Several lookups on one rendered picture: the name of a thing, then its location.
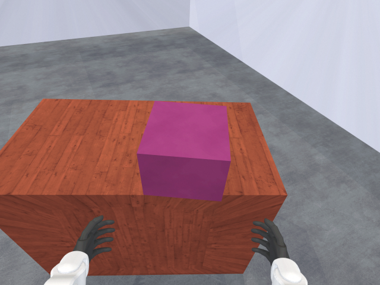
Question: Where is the carton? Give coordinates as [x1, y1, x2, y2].
[137, 101, 231, 201]

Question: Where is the robot right hand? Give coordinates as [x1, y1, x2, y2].
[251, 218, 290, 266]

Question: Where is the robot left hand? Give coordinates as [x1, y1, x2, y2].
[73, 215, 115, 263]

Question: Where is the pedestal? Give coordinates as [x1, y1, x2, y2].
[0, 99, 287, 276]

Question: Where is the right robot forearm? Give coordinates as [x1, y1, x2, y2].
[271, 258, 308, 285]

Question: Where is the left robot forearm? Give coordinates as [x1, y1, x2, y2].
[44, 251, 89, 285]

